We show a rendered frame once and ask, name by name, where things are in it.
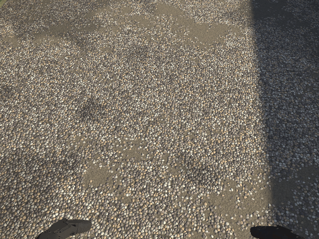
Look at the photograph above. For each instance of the robot left hand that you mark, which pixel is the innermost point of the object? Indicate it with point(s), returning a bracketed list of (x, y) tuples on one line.
[(64, 228)]

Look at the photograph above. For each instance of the robot right hand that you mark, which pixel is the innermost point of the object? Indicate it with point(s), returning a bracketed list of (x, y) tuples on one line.
[(271, 232)]

